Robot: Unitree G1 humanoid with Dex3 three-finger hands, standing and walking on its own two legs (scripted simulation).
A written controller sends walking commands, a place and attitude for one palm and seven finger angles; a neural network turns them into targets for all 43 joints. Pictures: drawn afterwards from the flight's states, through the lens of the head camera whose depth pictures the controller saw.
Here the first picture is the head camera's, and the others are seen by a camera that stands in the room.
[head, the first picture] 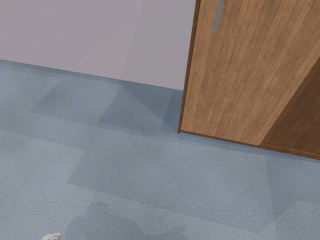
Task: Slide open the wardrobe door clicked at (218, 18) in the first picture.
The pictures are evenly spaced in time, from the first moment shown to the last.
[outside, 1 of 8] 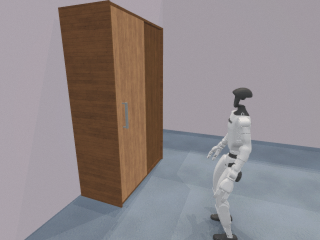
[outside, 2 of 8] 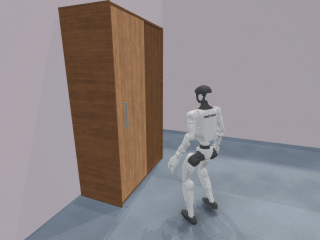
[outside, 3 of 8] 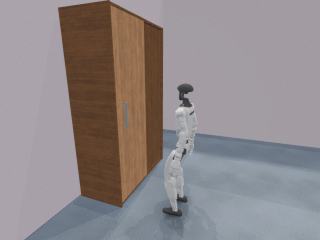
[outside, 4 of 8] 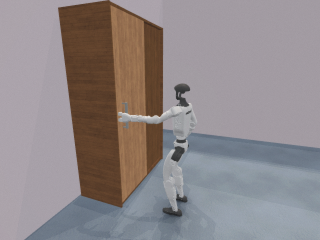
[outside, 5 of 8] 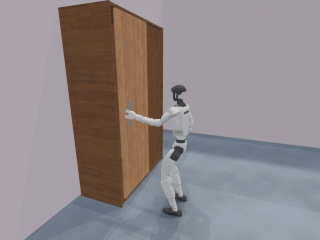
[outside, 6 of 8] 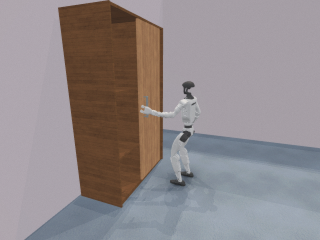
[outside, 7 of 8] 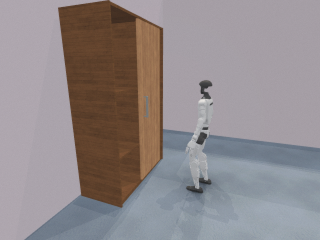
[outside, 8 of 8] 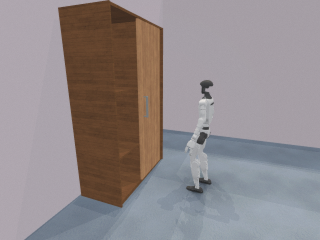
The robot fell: no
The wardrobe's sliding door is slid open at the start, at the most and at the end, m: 0.00 0.48 0.47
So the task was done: yes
